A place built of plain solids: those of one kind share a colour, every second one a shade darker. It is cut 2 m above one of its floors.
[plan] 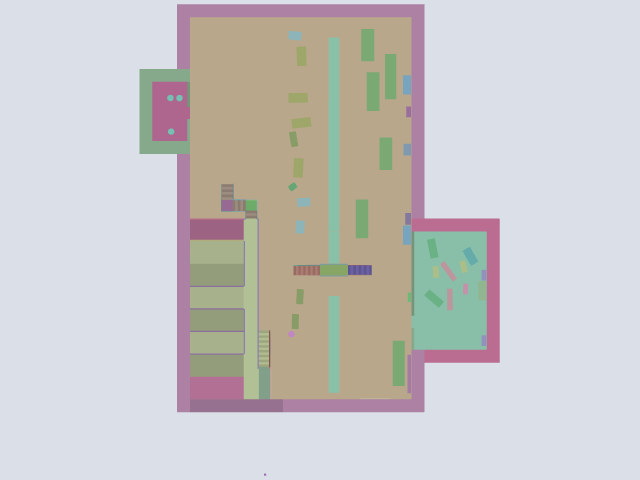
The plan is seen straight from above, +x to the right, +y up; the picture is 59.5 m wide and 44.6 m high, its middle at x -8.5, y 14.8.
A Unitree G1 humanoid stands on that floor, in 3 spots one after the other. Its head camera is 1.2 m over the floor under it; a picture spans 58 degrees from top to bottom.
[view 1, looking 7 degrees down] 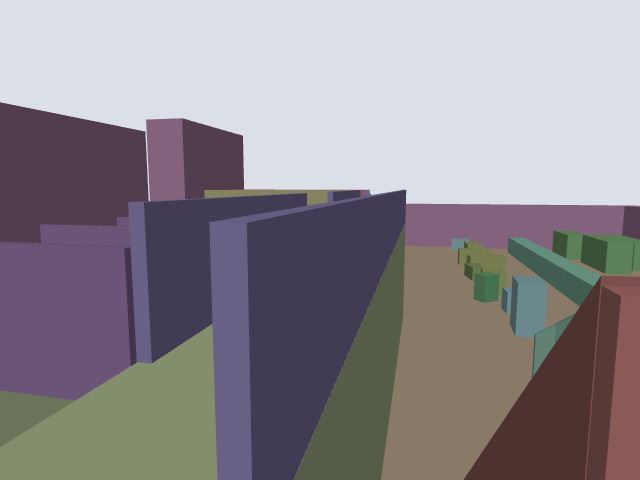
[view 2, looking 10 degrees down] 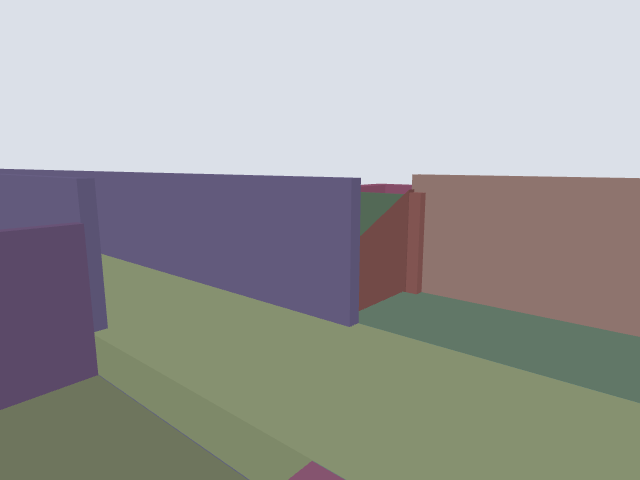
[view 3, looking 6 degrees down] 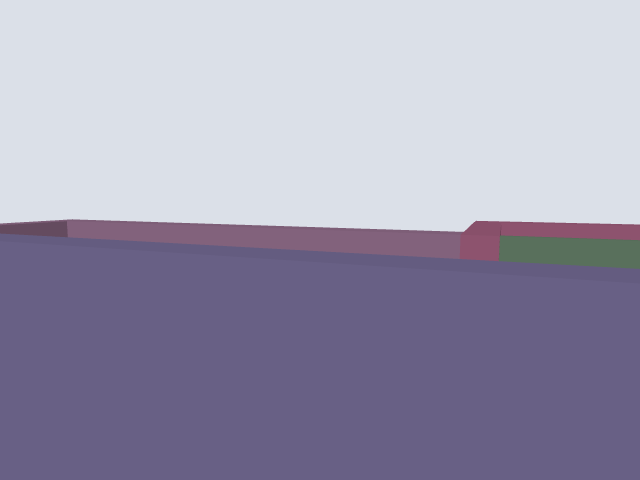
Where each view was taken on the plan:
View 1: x -13.71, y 1.70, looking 103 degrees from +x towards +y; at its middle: rail_walk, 2.14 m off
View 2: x -16.78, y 1.05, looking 40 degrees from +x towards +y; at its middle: rail_walk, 3.29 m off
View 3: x -14.88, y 15.51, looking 23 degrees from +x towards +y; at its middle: wall_concrete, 16.26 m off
